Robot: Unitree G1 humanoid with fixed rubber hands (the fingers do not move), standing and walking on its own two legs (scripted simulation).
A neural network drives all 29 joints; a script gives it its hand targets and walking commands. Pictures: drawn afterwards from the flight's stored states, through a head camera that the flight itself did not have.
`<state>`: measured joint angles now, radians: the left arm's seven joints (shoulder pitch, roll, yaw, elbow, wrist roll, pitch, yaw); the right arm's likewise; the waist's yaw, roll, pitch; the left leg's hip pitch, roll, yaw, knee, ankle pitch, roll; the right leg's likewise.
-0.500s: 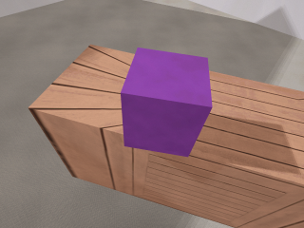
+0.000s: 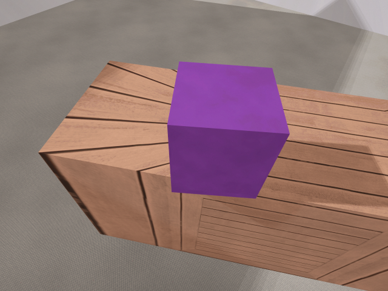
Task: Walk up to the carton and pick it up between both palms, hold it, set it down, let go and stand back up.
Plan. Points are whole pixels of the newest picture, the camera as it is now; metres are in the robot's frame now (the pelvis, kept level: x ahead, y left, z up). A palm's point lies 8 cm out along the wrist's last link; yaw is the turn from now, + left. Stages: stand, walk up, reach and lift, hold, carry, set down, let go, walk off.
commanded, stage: walk up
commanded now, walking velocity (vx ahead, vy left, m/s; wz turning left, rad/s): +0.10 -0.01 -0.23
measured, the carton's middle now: (219, 133) +0.47 -0.05 +0.04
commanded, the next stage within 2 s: none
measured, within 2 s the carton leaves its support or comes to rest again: neither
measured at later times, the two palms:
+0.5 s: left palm (107, 270) +0.19 +0.20 -0.12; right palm out of the picture +0.00 -0.26 -0.15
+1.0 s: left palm out of the picture +0.09 +0.23 -0.14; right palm out of the picture +0.05 -0.28 -0.14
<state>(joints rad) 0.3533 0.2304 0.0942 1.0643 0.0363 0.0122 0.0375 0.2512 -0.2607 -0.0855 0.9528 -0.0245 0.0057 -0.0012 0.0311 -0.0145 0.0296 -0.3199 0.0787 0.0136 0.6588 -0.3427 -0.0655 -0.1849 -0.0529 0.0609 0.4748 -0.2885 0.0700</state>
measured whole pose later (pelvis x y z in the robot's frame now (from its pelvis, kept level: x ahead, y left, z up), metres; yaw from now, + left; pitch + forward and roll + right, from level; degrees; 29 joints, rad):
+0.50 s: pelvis +0.05 -0.02 -0.01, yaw -5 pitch -1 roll -1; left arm 0.12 0.17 0.05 0.92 0.02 0.01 -0.01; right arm 0.34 -0.22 -0.04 0.98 -0.02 0.01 -0.01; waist -0.06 0.05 0.08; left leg -0.22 0.14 0.04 0.65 -0.47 -0.05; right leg -0.29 -0.01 -0.06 0.53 -0.22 0.00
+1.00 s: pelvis +0.02 -0.02 -0.01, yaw -5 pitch -1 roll +0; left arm 0.20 0.22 0.07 0.98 0.02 0.03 0.03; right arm 0.20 -0.21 -0.06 0.96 -0.01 0.05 -0.04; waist 0.01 0.01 0.08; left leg -0.32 0.02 0.04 0.69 -0.34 -0.01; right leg -0.35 -0.03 -0.08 0.61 -0.24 -0.02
